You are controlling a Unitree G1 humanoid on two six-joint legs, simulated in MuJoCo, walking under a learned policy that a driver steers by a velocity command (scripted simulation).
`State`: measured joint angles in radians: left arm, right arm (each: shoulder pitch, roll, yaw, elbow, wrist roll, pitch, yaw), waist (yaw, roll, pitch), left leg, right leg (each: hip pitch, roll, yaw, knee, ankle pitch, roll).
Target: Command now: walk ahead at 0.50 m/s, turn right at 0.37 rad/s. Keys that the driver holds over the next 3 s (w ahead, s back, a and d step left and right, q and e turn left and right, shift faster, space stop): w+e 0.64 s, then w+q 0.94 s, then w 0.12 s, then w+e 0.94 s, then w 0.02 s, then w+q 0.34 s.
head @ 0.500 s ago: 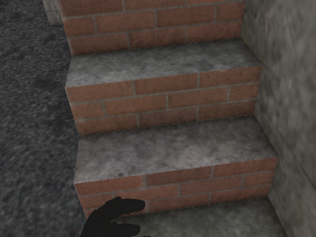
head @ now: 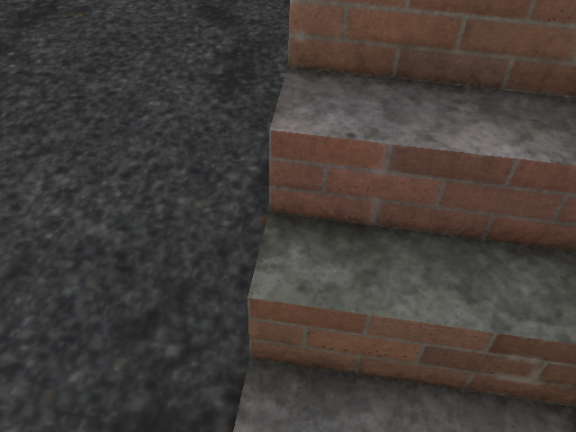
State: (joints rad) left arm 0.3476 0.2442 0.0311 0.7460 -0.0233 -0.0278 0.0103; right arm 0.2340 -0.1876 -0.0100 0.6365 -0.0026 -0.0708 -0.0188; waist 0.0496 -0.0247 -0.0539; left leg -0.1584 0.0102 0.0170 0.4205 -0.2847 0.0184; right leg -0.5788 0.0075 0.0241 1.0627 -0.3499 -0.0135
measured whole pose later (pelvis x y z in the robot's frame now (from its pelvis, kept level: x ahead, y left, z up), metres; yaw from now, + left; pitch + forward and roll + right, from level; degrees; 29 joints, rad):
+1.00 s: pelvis +0.16 -0.08 +0.00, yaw -16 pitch +3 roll +0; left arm 0.15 0.16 -0.03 0.61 0.05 -0.05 0.01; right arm 0.36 -0.21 -0.02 0.84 -0.01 -0.01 -0.02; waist -0.03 -0.03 -0.02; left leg -0.28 -0.08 -0.02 0.47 -0.24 0.11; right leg -0.93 -0.01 0.03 1.88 -0.28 0.05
